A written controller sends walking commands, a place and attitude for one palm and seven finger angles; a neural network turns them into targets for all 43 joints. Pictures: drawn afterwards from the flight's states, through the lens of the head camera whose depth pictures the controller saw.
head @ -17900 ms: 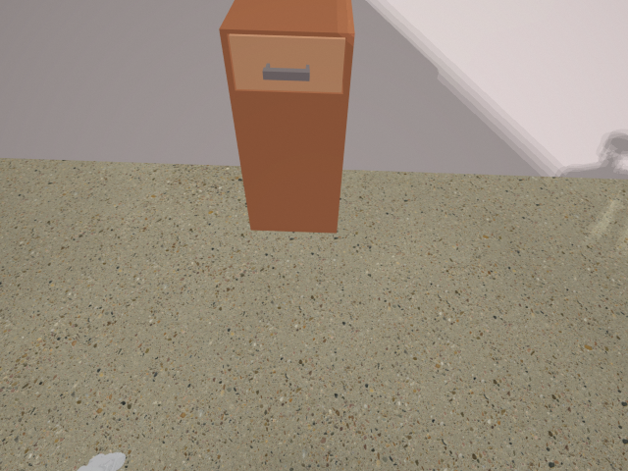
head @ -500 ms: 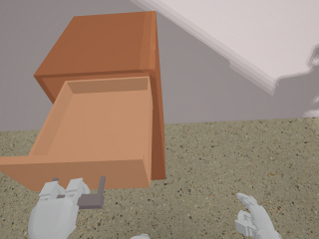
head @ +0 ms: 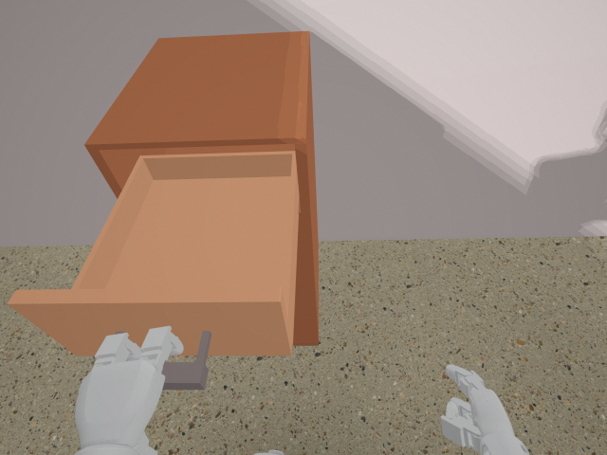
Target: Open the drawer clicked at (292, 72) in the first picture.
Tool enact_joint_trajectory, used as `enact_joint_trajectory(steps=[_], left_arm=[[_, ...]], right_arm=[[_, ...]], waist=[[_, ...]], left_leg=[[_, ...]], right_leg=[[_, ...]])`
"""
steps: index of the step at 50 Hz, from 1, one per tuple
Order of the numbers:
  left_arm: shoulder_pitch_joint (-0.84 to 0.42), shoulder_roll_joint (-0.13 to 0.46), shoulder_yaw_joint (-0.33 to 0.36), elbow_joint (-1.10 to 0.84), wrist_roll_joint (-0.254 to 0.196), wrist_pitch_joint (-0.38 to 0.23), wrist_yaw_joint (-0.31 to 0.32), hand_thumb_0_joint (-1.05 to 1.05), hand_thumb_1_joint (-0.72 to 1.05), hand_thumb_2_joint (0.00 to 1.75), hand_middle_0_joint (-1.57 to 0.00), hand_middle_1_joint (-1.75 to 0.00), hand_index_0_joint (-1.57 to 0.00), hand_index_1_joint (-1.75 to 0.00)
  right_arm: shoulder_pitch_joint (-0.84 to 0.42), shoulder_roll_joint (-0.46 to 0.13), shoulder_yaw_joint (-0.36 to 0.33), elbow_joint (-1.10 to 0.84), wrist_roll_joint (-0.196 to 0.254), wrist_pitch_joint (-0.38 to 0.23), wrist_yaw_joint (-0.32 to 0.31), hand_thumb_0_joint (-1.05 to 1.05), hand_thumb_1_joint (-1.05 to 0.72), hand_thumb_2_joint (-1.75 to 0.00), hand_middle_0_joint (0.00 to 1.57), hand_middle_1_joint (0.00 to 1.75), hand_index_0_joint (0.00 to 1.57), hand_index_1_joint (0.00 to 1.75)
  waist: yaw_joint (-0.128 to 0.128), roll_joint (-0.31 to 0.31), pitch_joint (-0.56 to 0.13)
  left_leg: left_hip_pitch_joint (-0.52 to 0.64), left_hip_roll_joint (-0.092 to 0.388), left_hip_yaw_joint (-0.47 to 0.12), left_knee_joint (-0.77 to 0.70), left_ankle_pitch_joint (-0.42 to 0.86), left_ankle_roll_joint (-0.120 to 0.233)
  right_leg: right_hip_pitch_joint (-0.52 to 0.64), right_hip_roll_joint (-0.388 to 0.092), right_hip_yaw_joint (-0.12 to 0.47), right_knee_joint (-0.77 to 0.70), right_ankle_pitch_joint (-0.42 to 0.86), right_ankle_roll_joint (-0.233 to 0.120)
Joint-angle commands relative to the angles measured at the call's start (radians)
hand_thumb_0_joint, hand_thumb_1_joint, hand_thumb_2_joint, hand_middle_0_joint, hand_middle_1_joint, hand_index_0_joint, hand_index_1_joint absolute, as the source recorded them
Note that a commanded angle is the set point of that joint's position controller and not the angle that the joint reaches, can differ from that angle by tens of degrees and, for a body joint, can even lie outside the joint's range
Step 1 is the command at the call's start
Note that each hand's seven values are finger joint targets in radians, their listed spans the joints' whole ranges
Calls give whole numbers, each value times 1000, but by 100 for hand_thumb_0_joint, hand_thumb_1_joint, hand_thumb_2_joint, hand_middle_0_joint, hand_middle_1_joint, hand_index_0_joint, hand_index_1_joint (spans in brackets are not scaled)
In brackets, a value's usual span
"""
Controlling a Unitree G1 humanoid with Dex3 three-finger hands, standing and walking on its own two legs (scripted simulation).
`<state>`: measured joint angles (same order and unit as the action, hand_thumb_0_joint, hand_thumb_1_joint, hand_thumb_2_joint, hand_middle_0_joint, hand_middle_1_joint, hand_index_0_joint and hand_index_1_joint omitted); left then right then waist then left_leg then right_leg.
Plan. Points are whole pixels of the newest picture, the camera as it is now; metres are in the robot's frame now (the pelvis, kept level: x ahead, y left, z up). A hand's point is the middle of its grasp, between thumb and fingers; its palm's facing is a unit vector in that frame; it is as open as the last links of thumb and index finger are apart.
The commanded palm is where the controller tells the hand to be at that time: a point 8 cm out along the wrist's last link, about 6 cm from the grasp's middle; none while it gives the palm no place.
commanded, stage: lift the hand off the handle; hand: left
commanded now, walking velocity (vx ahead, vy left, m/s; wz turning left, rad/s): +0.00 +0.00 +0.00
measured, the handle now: (156, 357) +0.23 +0.22 +0.02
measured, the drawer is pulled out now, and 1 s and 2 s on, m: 0.30 0.30 0.30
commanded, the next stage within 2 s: draw the hand back to the body in 1.58 s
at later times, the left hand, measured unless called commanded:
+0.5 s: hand (144, 389) +0.19 +0.22 +0.02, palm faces +0.05 -0.10 -0.99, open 13.6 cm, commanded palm +0.16 +0.22 +0.08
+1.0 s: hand (115, 367) +0.19 +0.23 +0.09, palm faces +0.07 -0.12 -0.99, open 13.4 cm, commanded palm +0.16 +0.23 +0.16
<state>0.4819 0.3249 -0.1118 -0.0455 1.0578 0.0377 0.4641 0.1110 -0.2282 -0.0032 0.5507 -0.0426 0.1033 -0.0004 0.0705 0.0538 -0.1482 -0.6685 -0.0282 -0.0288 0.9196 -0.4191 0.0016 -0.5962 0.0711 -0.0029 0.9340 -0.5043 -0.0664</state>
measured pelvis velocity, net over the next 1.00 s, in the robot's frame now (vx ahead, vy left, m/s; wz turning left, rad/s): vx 0.01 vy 0.01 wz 0.00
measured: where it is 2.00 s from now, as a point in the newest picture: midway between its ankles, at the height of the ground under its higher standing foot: outside the picture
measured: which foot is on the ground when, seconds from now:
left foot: down 0.00-1.00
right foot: down 0.00-1.00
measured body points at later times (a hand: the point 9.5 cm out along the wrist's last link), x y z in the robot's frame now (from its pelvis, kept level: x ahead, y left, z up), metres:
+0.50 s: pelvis -0.01 +0.00 +0.01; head +0.01 -0.03 +0.45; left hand +0.18 +0.23 +0.08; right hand +0.20 -0.21 -0.09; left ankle +0.02 +0.12 -0.69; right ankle -0.02 -0.08 -0.69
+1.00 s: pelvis +0.01 +0.01 +0.03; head +0.00 -0.03 +0.48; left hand +0.18 +0.23 +0.14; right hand +0.23 -0.19 -0.06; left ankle +0.02 +0.12 -0.69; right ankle -0.02 -0.08 -0.69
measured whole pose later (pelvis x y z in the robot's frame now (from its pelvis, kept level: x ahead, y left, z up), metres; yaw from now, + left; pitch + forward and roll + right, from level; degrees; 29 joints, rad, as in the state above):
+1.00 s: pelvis +0.01 +0.01 +0.03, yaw +0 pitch +3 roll +0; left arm 0.48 0.40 -0.10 -0.29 0.97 0.10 0.27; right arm 0.10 -0.23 0.01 0.57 -0.02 0.10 -0.01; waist 0.10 0.09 -0.09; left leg -0.43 -0.03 -0.03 0.72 -0.34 0.01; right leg -0.35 0.06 0.01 0.72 -0.42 -0.05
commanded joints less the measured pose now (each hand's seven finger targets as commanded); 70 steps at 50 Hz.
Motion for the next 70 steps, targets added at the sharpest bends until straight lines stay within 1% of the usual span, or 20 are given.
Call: enact_joint_trajectory(steps=[1, 6, 7, 8, 13, 16, 21, 22, 26, 29, 36, 37, 41, 45, 47, 54, 57, 62, 69, 70], left_arm=[[-92, 138, 115, -143, 4, -1, 42, 0, -50, 30, -30, -120, -30, -120], [-134, 118, 82, -156, 10, 19, 53, 0, -50, 30, -30, -120, -30, -120], [-113, 97, 58, -146, 6, 26, 52, 0, -50, 30, -30, -120, -30, -120], [-151, 125, 81, -146, 7, 29, 52, 0, -50, 30, -30, -120, -30, -120], [-188, 130, 76, -127, 4, 43, 40, 0, -50, 30, -30, -120, -30, -120], [-205, 146, 84, -195, 2, 44, 39, 0, -50, 30, -30, -120, -30, -120], [-158, 159, 94, -256, -18, 44, 22, 0, -50, 30, -30, -120, -30, -120], [-132, 133, 71, -254, -23, 48, 15, 0, -50, 30, -30, -120, -30, -120], [-116, 163, 99, -284, -34, 60, -11, 0, -50, 30, -30, -120, -30, -120], [-103, 137, 66, -300, -42, 70, -37, 0, -50, 30, -30, -120, -30, -120], [-166, 185, 99, -373, -49, 66, -90, 0, -50, 30, -30, -120, -30, -120], [-141, 169, 85, -381, -57, 62, -96, 0, -50, 30, -30, -120, -30, -120], [-132, 211, 131, -415, -66, 53, -114, 0, -50, 30, -30, -120, -30, -120], [-94, 214, 143, -463, -86, 58, -133, 0, -50, 30, -30, -120, -30, -120], [-109, 216, 142, -463, -91, 61, -145, 0, -50, 30, -30, -120, -30, -120], [-141, 225, 131, -555, -105, 70, -195, 0, -50, 30, -30, -120, -30, -120], [-124, 240, 152, -546, -110, 85, -217, 0, -50, 30, -30, -120, -30, -120], [-121, 219, 109, -583, -126, 134, -275, 0, -50, 30, -30, -120, -30, -120], [-124, 288, 177, -647, -146, 150, -318, 0, -50, 30, -30, -120, -30, -120], [-117, 290, 189, -661, -154, 156, -323, 0, -50, 30, -30, -120, -30, -120]], right_arm=[[-132, -88, -38, -148, 2, -48, -9, 0, -90, -90, 20, 30, 20, 30], [-135, -89, -40, -148, 3, -43, -9, 0, -90, -90, 20, 30, 20, 30], [-123, -85, -46, -154, 8, -46, -13, 0, -90, -90, 20, 30, 20, 30], [-132, -89, -42, -145, 6, -44, -15, 0, -90, -90, 20, 30, 20, 30], [-136, -86, -36, -141, 10, -45, -28, 0, -90, -90, 20, 30, 20, 30], [-138, -84, -33, -146, 10, -44, -29, 0, -90, -90, 20, 30, 20, 30], [-146, -79, -27, -155, 11, -46, -25, 0, -90, -90, 20, 30, 20, 30], [-143, -77, -31, -156, 17, -49, -26, 0, -90, -90, 20, 30, 20, 30], [-155, -78, -23, -160, 19, -48, -20, 0, -90, -90, 20, 30, 20, 30], [-155, -79, -26, -164, 26, -49, -19, 0, -90, -90, 20, 30, 20, 30], [-169, -78, -15, -154, 25, -54, -22, 0, -90, -90, 20, 30, 20, 30], [-161, -75, -20, -157, 27, -57, -23, 0, -90, -90, 20, 30, 20, 30], [-173, -78, -12, -150, 23, -59, -19, 0, -90, -90, 20, 30, 20, 30], [-175, -82, -16, -154, 30, -58, -15, 0, -90, -90, 20, 30, 20, 30], [-173, -80, -15, -145, 29, -54, -15, 0, -90, -90, 20, 30, 20, 30], [-184, -85, -10, -155, 32, -51, -13, 0, -90, -90, 20, 30, 20, 30], [-190, -85, -6, -146, 38, -44, -9, 0, -90, -90, 20, 30, 20, 30], [-211, -85, 3, -158, 52, -30, 8, 0, -90, -90, 20, 30, 20, 30], [-220, -94, 13, -174, 60, -25, 10, 0, -90, -90, 20, 30, 20, 30], [-249, -95, 18, -179, 65, -26, 13, 0, -90, -90, 20, 30, 20, 30]], waist=[[-6, -74, -136], [-11, -50, -157], [-17, -54, -127], [-13, -70, -149], [-14, -83, -140], [-3, -38, -190], [1, -45, -151], [-4, -32, -118], [11, -67, -123], [1, -60, -65], [15, -39, -73], [13, -32, -57], [23, -43, -66], [28, -9, -74], [22, -41, -55], [29, -30, -58], [35, -38, -46], [37, -22, -29], [52, -34, -36], [54, -10, -20]], left_leg=[[155, -21, 17, -74, 172, 39], [170, -21, 15, -75, 180, 37], [160, -20, 16, -79, 165, 42], [163, -21, 16, -77, 162, 40], [158, -22, 19, -86, 154, 43], [200, -23, 20, -98, 179, 42], [233, -20, 16, -126, 191, 41], [231, -18, 16, -135, 184, 43], [255, -18, 18, -161, 194, 42], [267, -15, 16, -181, 188, 44], [348, -14, 16, -224, 209, 43], [350, -13, 16, -227, 217, 46], [377, -14, 16, -240, 257, 44], [403, -8, 16, -258, 306, 41], [405, -9, 16, -263, 314, 43], [461, -2, 18, -298, 347, 45], [463, 2, 20, -318, 359, 41], [484, 12, 22, -357, 391, 38], [510, 19, 25, -394, 411, 38], [512, 23, 17, -396, 406, 35]], right_leg=[[-24, -35, 65, -182, 296, 28], [-34, -33, 53, -174, 284, 24], [-30, -32, 45, -183, 274, 26], [-31, -35, 52, -187, 264, 28], [-15, -40, 59, -204, 264, 33], [14, -39, 61, -204, 276, 26], [28, -35, 55, -232, 263, 25], [27, -34, 49, -239, 257, 24], [65, -39, 59, -265, 264, 29], [63, -38, 52, -286, 253, 30], [101, -44, 59, -336, 237, 30], [109, -43, 52, -337, 254, 29], [144, -46, 57, -352, 314, 32], [187, -45, 48, -358, 380, 28], [189, -47, 47, -363, 408, 35], [222, -51, 34, -398, 418, 39], [248, -50, 36, -413, 428, 37], [289, -50, 18, -431, 439, 40], [349, -52, 19, -470, 455, 45], [346, -46, 31, -481, 445, 36]])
